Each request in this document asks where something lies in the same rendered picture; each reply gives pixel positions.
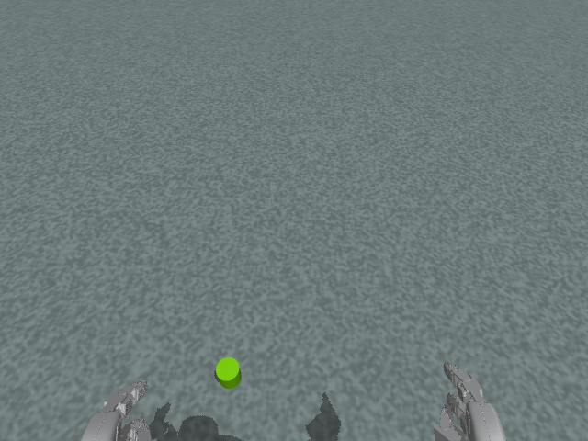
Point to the tin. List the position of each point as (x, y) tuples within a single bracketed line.
[(228, 372)]

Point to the right robot hand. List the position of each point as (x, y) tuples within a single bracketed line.
[(478, 418)]

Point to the left robot hand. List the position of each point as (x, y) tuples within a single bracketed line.
[(106, 425)]

